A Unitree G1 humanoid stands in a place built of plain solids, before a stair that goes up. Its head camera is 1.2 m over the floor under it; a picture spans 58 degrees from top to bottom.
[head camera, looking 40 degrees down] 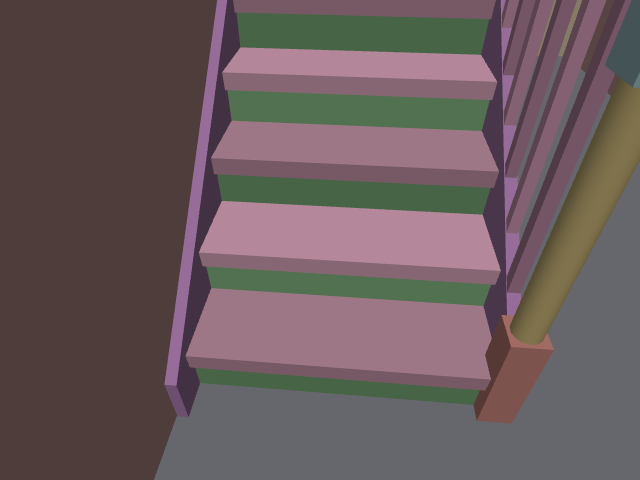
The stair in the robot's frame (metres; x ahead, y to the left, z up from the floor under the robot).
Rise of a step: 0.18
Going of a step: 0.23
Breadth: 0.86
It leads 5 degrees to the right of straight ahead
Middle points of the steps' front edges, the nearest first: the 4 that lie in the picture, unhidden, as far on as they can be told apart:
0.68 -0.04 0.18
0.91 -0.08 0.36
1.14 -0.10 0.54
1.37 -0.12 0.72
